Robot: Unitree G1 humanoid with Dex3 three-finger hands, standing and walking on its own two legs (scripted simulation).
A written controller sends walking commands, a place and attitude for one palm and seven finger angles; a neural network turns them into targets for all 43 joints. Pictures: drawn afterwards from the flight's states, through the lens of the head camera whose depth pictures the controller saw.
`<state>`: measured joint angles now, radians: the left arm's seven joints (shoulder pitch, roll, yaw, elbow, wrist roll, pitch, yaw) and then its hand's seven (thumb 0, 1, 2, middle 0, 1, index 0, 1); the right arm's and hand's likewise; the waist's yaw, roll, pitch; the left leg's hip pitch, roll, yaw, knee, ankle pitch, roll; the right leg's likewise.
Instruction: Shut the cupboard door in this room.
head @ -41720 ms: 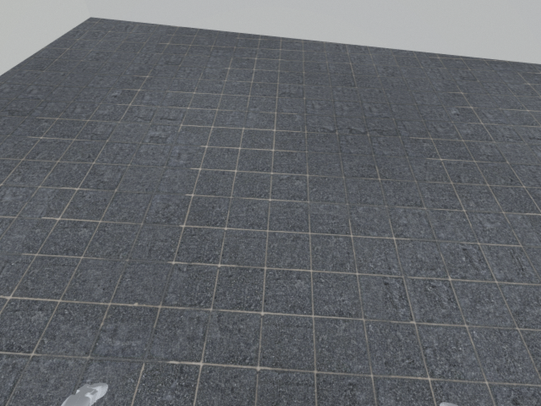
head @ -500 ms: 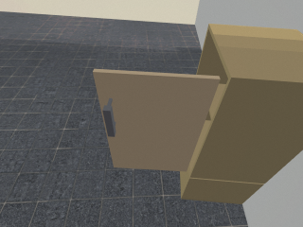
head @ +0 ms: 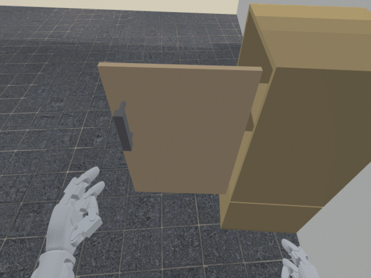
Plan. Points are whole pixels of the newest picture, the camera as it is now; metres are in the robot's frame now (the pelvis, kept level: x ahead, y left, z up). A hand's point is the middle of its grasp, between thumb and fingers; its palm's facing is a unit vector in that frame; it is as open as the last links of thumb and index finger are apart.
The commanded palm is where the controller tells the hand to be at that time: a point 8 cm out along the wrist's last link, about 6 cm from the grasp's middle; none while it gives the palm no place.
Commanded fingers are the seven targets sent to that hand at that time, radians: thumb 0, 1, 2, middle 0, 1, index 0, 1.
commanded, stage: raise the hand and make a fist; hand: left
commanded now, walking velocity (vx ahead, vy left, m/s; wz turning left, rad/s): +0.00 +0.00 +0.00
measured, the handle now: (125, 126) +0.51 +0.18 +0.03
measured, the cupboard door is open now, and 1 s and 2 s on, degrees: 92 92 92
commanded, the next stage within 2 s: bring the fist close to the handle in 1.64 s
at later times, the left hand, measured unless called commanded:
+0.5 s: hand (109, 242) +0.21 +0.16 -0.01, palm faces -0.14 -0.99 +0.00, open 4.4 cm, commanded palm +0.16 +0.23 +0.00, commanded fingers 0.00 0.90 0.90 -0.92 -1.08 -0.92 -1.08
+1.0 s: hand (82, 230) +0.22 +0.21 +0.04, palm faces +0.03 -1.00 -0.06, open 3.1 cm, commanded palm +0.19 +0.25 +0.02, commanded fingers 0.00 0.90 0.90 -1.30 -1.50 -1.30 -1.50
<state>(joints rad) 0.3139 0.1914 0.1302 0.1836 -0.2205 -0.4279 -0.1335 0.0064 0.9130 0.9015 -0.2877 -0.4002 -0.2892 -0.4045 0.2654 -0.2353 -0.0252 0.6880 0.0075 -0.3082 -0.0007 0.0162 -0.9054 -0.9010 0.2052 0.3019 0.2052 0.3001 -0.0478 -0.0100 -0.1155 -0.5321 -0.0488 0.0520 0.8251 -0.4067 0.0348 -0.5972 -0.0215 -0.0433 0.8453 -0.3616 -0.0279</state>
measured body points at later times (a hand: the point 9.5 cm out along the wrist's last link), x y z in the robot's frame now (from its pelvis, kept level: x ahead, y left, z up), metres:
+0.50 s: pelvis +0.00 -0.02 -0.06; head +0.07 -0.02 +0.39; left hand +0.21 +0.22 -0.01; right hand +0.20 -0.22 -0.14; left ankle +0.01 +0.09 -0.70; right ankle +0.04 -0.10 -0.70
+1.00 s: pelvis +0.01 +0.01 -0.04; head +0.05 +0.02 +0.41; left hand +0.21 +0.26 +0.04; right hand +0.21 -0.21 -0.09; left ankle +0.01 +0.09 -0.70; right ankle +0.04 -0.10 -0.70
